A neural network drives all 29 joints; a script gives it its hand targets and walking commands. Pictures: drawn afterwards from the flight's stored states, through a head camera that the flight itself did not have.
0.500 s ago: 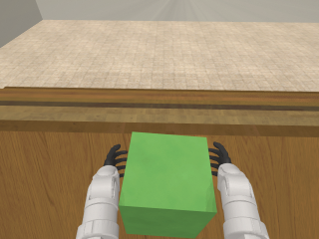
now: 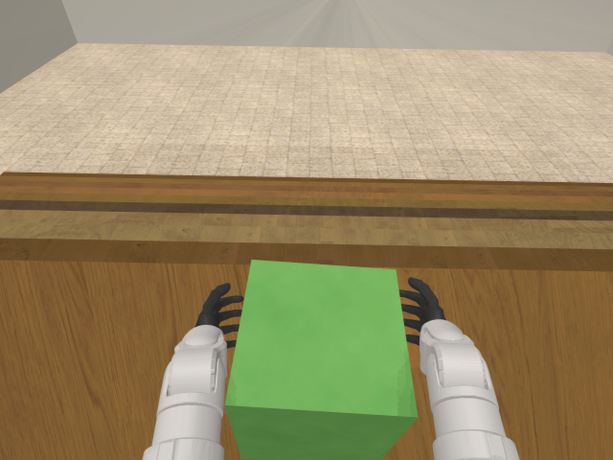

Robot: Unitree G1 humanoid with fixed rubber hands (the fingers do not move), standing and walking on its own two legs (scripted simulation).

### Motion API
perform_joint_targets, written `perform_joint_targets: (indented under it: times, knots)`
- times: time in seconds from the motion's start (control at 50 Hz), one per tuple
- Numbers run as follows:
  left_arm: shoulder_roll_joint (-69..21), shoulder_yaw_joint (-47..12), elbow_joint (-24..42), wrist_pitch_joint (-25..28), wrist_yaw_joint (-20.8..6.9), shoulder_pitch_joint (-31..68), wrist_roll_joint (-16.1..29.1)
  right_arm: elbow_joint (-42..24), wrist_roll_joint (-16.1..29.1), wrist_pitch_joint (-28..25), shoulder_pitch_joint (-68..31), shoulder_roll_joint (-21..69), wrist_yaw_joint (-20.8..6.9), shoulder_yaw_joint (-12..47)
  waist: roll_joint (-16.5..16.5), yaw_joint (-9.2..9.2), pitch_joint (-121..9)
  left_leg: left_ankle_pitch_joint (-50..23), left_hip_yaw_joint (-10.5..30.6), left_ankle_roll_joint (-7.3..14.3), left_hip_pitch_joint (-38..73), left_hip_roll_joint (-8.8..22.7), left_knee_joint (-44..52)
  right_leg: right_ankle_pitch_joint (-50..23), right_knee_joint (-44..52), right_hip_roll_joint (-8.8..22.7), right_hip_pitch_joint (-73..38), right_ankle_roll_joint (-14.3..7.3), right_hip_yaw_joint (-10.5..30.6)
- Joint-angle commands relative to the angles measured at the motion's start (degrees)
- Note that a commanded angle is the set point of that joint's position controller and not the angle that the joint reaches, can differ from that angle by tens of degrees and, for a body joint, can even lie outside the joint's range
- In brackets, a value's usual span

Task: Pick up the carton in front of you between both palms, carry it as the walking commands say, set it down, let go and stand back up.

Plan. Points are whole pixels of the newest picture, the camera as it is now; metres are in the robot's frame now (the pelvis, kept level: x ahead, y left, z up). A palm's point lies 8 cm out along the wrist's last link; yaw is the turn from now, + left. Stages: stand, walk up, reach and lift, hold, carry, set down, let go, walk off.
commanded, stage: reach and lift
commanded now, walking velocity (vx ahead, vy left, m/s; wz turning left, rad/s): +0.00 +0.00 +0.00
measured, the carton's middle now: (315, 367) +0.29 +0.00 -0.06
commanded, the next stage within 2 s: hold in 0.24 s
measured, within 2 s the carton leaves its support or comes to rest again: neither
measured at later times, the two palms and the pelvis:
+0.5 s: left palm (213, 334) +0.28 +0.14 +0.05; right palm (446, 329) +0.28 -0.16 +0.06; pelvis -0.01 -0.01 +0.00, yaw +1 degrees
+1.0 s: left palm (208, 332) +0.28 +0.15 +0.05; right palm (438, 327) +0.28 -0.15 +0.06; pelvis -0.01 +0.00 +0.00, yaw -1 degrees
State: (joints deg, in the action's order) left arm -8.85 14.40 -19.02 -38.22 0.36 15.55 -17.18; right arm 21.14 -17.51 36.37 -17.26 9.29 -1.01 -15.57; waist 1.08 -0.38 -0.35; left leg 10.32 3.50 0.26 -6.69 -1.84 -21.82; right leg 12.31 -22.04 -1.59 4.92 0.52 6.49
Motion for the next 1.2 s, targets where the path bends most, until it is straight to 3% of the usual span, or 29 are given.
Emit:
perform_joint_targets:
  times: [0.0,0.16,0.18,0.28,0.36,0.4,0.5,0.52,0.54,0.6,0.62,0.66,0.68,0.74,0.8,0.86,0.88,0.9,0.92,0.98,1.0,1.04,1.06,1.08,1.1,1.12,1.14,1.16,1.18]
  knots:
    - [-55.17,-28.83,4.13,1.53,-13.82,28.81,15.16,-1.45,12.92,-0.37,-24.25,51.83,-14.79,29.45,-2.54,0.61,-13.48,-11.30,-0.02,-2.01,10.49,-2.70,2.52,-7.75,3.72,-3.96,3.26,-1.05,-2.42]
    - [-54.03,-28.30,2.65,0.13,-13.61,26.64,14.25,-1.68,13.17,0.60,-23.03,52.02,-14.12,28.92,-1.20,-0.07,-12.12,-11.35,-0.09,-1.29,9.97,-2.86,2.01,-10.19,3.83,-3.56,2.10,-0.64,-1.13]
    - [-53.22,-29.71,5.55,0.60,-13.88,28.57,14.99,-2.55,14.58,0.41,-25.16,53.47,-14.42,30.94,0.01,2.04,-13.91,-10.17,0.14,-0.72,10.44,-2.35,2.20,-7.57,3.42,-4.28,1.63,-0.35,-2.48]
    - [-52.52,-32.23,8.60,-0.45,-14.31,33.86,16.79,0.46,13.79,2.33,-20.80,54.26,-13.70,28.70,-2.66,-1.05,-13.44,-9.58,-1.01,-1.88,10.68,-3.48,0.96,-9.69,4.35,-3.44,1.24,-0.85,0.04]
    - [-53.14,-34.04,12.64,-2.15,-15.36,29.11,17.97,-11.25,16.93,4.24,-24.04,57.25,-12.77,35.20,1.38,0.35,-16.33,-9.61,0.06,-0.54,10.44,-3.98,2.97,-13.53,5.13,-3.26,-3.64,1.08,-0.31]
    - [-50.96,-33.00,11.03,-3.44,-14.94,27.50,16.36,-6.89,15.38,5.58,-19.70,53.71,-12.83,32.17,-2.21,0.10,-10.41,-9.62,-0.43,-1.40,8.45,-4.02,3.79,-11.80,6.74,-3.01,-2.10,-0.02,-0.56]
    - [-50.74,-30.01,5.89,-2.59,-16.02,30.64,14.06,-3.19,15.56,5.27,-26.96,54.79,-13.58,29.64,0.76,1.22,-6.91,1.19,-0.56,0.29,6.62,-2.76,3.75,1.39,6.86,-2.64,0.89,-0.04,-1.82]
    - [-51.39,-31.08,6.02,-2.16,-16.17,32.95,15.49,-2.54,14.99,5.33,-26.99,54.76,-13.33,29.87,0.77,-0.79,-7.18,0.15,-1.03,-0.18,7.42,-3.02,2.60,0.47,6.98,-2.58,1.55,-0.29,-1.01]
    - [-50.45,-28.50,4.13,-2.21,-16.46,31.17,14.53,-1.81,15.48,5.40,-26.46,56.41,-13.65,29.87,1.74,1.52,-7.95,0.96,-1.31,0.51,6.66,-3.03,4.20,0.40,6.85,-3.05,1.51,0.76,-1.80]
    - [-52.49,-30.30,6.10,-2.06,-16.16,35.55,15.61,-1.50,14.61,4.69,-26.76,55.94,-14.21,29.09,-0.07,-0.77,-9.54,-1.74,-0.33,-0.18,7.44,-2.65,3.03,-3.12,5.22,-3.29,0.39,-0.24,-1.73]
    - [-53.03,-31.16,5.90,-2.22,-16.02,35.16,16.34,-2.87,15.67,4.54,-28.46,55.94,-14.08,30.46,-2.07,0.64,-12.10,-2.99,-0.66,-0.47,8.97,-2.65,3.18,-3.98,4.39,-3.77,0.07,0.01,-1.90]
    - [-53.71,-31.63,6.93,-2.03,-16.03,35.69,16.58,-1.17,14.84,4.36,-26.08,55.33,-13.86,28.57,-2.64,-2.40,-13.10,-3.84,-0.14,-1.33,10.01,-2.63,2.35,-4.05,5.05,-3.19,-0.06,-0.91,-0.85]
    - [-53.57,-33.70,10.78,-1.81,-15.95,38.02,16.86,-1.66,15.08,4.33,-25.66,57.01,-13.80,29.83,-2.75,-1.23,-12.59,-2.96,-0.46,-1.07,9.38,-2.95,2.28,-4.50,5.58,-2.82,-0.82,-0.78,-0.78]
    - [-52.07,-27.08,2.99,-3.17,-15.57,34.55,14.17,3.49,12.52,5.41,-25.83,53.53,-14.08,25.38,-1.45,0.51,-7.32,-0.50,0.00,-1.19,5.79,-2.35,4.39,-1.51,5.67,-3.18,0.39,-1.41,-2.29]
    - [-52.92,-28.41,3.03,-2.40,-15.89,33.46,14.88,-4.26,15.70,4.08,-31.52,55.15,-14.39,29.90,0.03,0.67,-8.64,1.75,-0.82,-0.14,6.79,-2.63,3.77,1.00,5.28,-3.03,1.02,-0.14,-1.87]
    - [-53.31,-28.86,4.44,-2.29,-15.90,34.61,15.21,-1.08,14.61,4.76,-29.31,55.25,-14.42,28.82,-0.66,0.21,-10.65,-2.64,-0.22,-0.72,9.50,-2.75,3.56,-1.88,5.15,-3.27,2.03,-0.08,-2.01]
    - [-52.74,-30.13,5.63,-2.96,-15.70,34.93,15.35,0.30,13.49,5.16,-27.37,54.68,-14.51,27.23,-0.02,-0.37,-8.68,-2.09,-0.02,-1.01,8.04,-2.19,4.71,-2.82,5.14,-3.98,1.92,-0.53,-2.91]
    - [-52.64,-30.58,4.29,-3.61,-15.02,34.86,16.45,-3.25,15.86,5.48,-30.58,54.32,-13.63,29.98,-3.20,0.40,-6.99,11.24,1.19,0.29,-0.64,8.30,3.42,7.81,0.66,4.90,10.44,-1.42,-0.03]
    - [-53.32,-31.47,8.99,-3.42,-14.78,36.89,17.97,-4.03,16.45,6.10,-29.41,55.73,-12.80,31.37,-3.54,0.16,-9.40,25.56,3.77,0.72,-0.69,8.35,5.81,20.37,-0.76,3.63,11.53,-1.14,-0.71]
    - [-54.13,-39.36,18.43,-5.39,-13.74,39.97,22.86,-11.59,20.30,7.37,-28.71,58.26,-10.88,36.41,-13.05,-0.10,-14.05,33.31,16.25,5.94,-4.66,17.73,13.78,11.40,-23.85,-0.58,13.04,1.01,-8.15]
    - [-55.87,-41.20,19.91,-6.92,-12.88,39.27,23.79,-14.27,19.65,8.61,-27.53,58.08,-10.29,36.60,-14.45,0.41,-14.91,27.92,13.17,6.14,-1.98,17.27,12.78,11.26,-17.18,1.82,15.06,0.24,-9.45]
    - [-53.51,-41.48,20.39,-9.39,-11.77,36.08,24.53,-16.20,21.29,12.12,-26.78,56.59,-8.91,40.16,-4.42,0.64,-17.38,20.51,7.53,5.58,-1.35,15.28,7.93,8.01,-10.59,2.14,13.08,-0.48,-10.00]
    - [-55.07,-43.25,21.65,-10.62,-11.37,36.19,26.00,-21.28,22.28,12.63,-28.41,55.07,-8.26,41.23,-5.55,0.32,-18.64,21.18,4.42,4.97,-3.92,12.81,6.22,8.34,-7.04,0.92,8.73,-0.75,-11.04]
    - [-52.56,-45.26,26.26,-11.68,-11.00,38.59,28.01,-19.28,22.09,14.67,-23.69,53.62,-7.28,40.86,-5.28,-0.04,-18.49,23.53,2.92,4.46,-6.43,11.55,2.30,10.16,1.22,1.60,3.94,-1.23,-10.21]
    - [-52.71,-46.52,27.56,-13.16,-10.16,34.81,28.66,-25.72,23.92,15.67,-25.20,54.28,-6.56,43.69,-0.14,1.02,-20.69,23.11,-2.11,1.91,-13.82,8.08,-4.83,12.94,3.97,5.98,-4.50,-2.61,-3.49]
    - [-51.76,-45.35,25.59,-14.73,-9.50,30.55,28.12,-27.25,23.57,17.39,-24.64,52.61,-5.78,43.90,9.08,1.88,-17.52,21.10,-8.66,-0.68,-25.54,3.74,-17.30,23.27,8.59,16.45,-10.50,-6.00,10.98]
    - [-49.19,-44.31,24.67,-16.25,-8.82,26.61,26.05,-27.03,23.43,19.26,-24.16,51.18,-5.31,44.31,14.97,2.82,-12.93,17.81,-9.71,-1.22,-32.63,4.03,-21.93,28.84,13.90,23.29,-7.06,-10.59,20.21]
    - [-50.00,-44.72,28.38,-17.59,-8.00,26.05,26.56,-32.51,26.06,20.01,-28.41,52.96,-5.08,45.93,10.40,2.39,-8.44,15.09,-5.82,-0.78,-36.67,6.46,-25.44,20.30,14.81,24.16,-5.35,-13.23,22.09]
    - [-49.96,-45.73,32.32,-18.62,-6.71,27.29,26.68,-31.85,26.63,21.62,-25.33,53.96,-4.77,46.40,8.45,2.06,-10.26,16.54,-6.37,-0.70,-35.63,6.92,-23.27,11.67,13.31,23.29,-7.58,-12.84,17.73]
